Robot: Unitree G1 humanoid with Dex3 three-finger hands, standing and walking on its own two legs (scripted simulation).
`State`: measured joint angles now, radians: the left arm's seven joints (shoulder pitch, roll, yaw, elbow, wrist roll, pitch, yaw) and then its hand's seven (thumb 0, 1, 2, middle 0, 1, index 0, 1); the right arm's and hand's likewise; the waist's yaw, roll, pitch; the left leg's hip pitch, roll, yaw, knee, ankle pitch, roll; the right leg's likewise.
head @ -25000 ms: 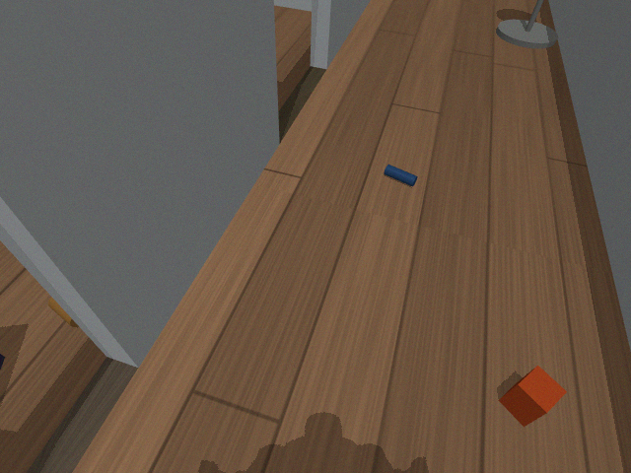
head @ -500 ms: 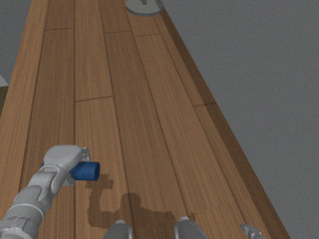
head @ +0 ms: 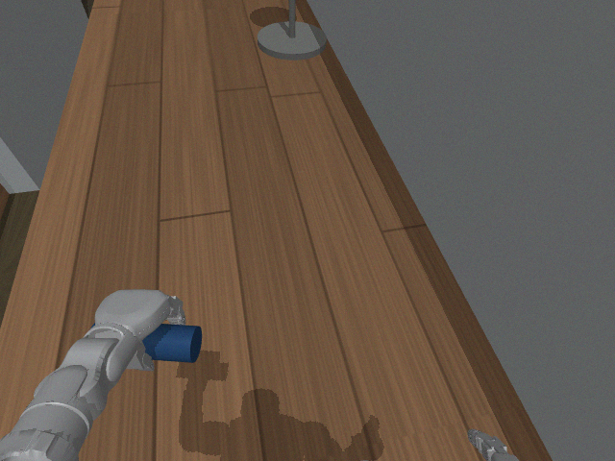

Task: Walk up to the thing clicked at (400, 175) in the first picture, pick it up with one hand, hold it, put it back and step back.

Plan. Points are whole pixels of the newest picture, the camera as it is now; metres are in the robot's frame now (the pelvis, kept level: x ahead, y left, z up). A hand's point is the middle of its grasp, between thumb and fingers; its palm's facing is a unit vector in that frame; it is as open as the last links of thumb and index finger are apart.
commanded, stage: hold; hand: left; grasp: from above
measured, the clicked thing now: (146, 340) +0.32 +0.23 -0.09
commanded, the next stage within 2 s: crouch in 1.66 s
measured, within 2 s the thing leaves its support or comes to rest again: neither
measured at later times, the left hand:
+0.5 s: hand (146, 345) +0.29 +0.21 -0.04, palm faces -0.48 -0.01 -0.88, open 8.2 cm
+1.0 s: hand (144, 362) +0.26 +0.20 -0.02, palm faces -0.47 -0.02 -0.88, open 8.1 cm
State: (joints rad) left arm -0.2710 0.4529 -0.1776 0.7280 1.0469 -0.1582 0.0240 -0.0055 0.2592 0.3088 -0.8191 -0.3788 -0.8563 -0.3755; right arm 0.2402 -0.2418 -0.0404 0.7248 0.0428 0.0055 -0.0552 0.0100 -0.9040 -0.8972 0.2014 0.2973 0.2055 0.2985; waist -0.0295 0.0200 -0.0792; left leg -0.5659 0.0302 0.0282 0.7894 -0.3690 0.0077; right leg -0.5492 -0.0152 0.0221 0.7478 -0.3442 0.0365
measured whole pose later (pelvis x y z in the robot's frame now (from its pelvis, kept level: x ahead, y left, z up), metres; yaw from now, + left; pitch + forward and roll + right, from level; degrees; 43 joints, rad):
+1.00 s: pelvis -0.02 -0.01 +0.01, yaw +0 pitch +2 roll +0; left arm -0.18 0.45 -0.18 0.58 1.00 -0.17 -0.07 0.00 0.28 0.23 -0.84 -0.34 -0.89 -0.33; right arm 0.19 -0.25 -0.02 0.68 0.06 0.05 -0.08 0.01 -0.90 -0.90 0.20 0.30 0.20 0.30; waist 0.00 0.04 -0.02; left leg -0.40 0.03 0.04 0.64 -0.27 -0.01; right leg -0.41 -0.01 0.03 0.64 -0.27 0.02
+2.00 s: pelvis +0.01 -0.01 +0.02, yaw +0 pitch +4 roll +0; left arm -0.21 0.45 -0.16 0.67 1.03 -0.22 -0.04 0.00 0.28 0.29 -0.81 -0.39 -0.85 -0.37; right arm 0.18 -0.25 -0.03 0.67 0.06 0.11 -0.08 0.01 -0.90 -0.90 0.20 0.30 0.21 0.30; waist -0.01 0.02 -0.02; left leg -0.36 0.02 0.03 0.57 -0.28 0.00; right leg -0.36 -0.02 0.02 0.57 -0.27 0.02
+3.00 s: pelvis -0.07 +0.00 -0.30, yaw -3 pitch +38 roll -7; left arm -0.83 0.67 0.07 1.27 1.35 -0.32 0.36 0.00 0.26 0.27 -0.85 -0.35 -0.90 -0.32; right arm 0.18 -0.24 -0.01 0.74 -0.11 -0.03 0.09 0.00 -0.91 -0.90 0.20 0.30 0.21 0.30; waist -0.20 0.00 -0.15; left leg -2.04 0.01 -0.09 2.05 -0.67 0.00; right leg -1.97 -0.01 -0.04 1.98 -0.67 0.05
